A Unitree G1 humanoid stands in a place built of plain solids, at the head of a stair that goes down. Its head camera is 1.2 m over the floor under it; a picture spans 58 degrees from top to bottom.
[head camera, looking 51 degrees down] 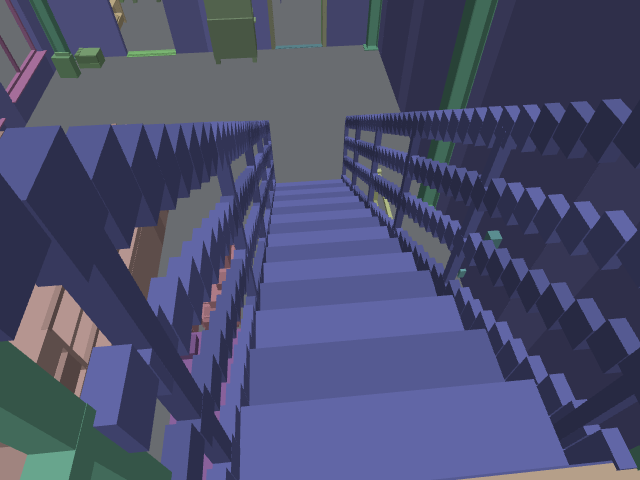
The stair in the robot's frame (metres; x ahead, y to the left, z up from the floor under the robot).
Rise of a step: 0.21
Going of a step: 0.29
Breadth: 1.06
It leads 5 degrees to the left of straight ahead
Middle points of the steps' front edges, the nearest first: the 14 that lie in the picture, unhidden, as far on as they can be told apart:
0.50 -0.23 -0.21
0.80 -0.20 -0.42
1.09 -0.17 -0.63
1.38 -0.15 -0.84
1.68 -0.12 -1.05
1.97 -0.09 -1.26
2.27 -0.06 -1.47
2.56 -0.04 -1.67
2.85 -0.01 -1.88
3.15 0.02 -2.09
3.44 0.05 -2.30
3.73 0.08 -2.51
4.03 0.10 -2.72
4.32 0.13 -2.93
